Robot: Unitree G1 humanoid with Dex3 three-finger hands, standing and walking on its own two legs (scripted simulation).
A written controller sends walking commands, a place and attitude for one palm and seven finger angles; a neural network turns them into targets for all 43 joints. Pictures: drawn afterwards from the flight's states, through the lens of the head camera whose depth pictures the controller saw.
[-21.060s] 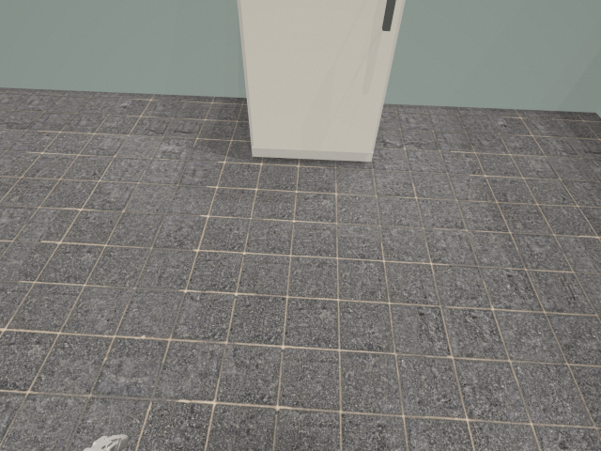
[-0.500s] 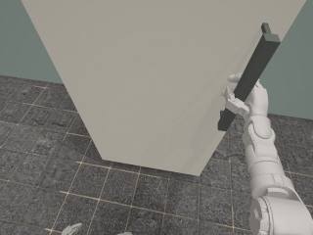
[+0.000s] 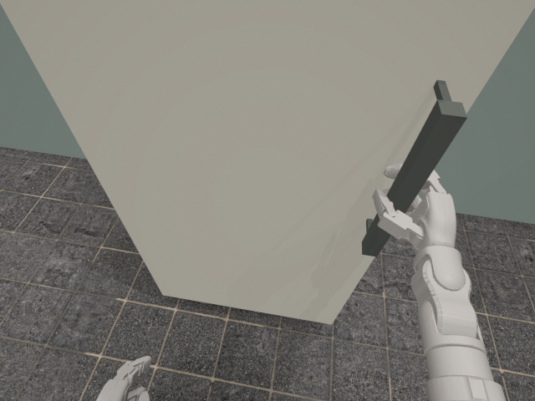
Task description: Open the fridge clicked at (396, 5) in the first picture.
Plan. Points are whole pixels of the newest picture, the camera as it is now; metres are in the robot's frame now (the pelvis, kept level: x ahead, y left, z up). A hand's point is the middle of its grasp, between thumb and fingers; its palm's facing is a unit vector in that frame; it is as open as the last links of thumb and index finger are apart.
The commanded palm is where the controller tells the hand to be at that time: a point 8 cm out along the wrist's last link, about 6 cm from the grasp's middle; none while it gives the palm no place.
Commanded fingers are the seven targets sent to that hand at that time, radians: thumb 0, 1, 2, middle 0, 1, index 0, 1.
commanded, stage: move the hooked fingers beside the handle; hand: right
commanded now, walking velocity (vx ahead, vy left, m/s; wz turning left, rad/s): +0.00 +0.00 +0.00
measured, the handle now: (398, 184) +0.43 -0.16 +0.10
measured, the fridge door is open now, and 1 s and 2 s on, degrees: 0 0 0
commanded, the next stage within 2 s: none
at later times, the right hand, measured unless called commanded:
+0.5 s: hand (411, 218) +0.36 -0.16 +0.11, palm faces +0.06 +1.00 -0.01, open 13.6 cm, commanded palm +0.32 -0.22 +0.10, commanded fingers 0.00 0.50 -0.30 0.30 1.20 0.30 1.20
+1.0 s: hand (439, 229) +0.34 -0.20 +0.11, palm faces +0.08 +1.00 -0.01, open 14.0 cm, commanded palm +0.32 -0.25 +0.10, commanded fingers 0.00 0.50 -0.30 0.30 1.20 0.30 1.20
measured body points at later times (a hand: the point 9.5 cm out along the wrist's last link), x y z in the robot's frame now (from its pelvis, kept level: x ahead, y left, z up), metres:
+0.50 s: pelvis +0.02 +0.00 +0.00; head +0.04 +0.01 +0.45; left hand +0.18 +0.22 -0.10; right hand +0.35 -0.22 +0.11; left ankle -0.02 +0.13 -0.73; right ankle -0.10 -0.11 -0.73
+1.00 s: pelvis -0.05 -0.01 -0.01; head -0.02 -0.01 +0.44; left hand +0.09 +0.23 -0.12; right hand +0.33 -0.25 +0.11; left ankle -0.03 +0.13 -0.74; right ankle -0.10 -0.11 -0.74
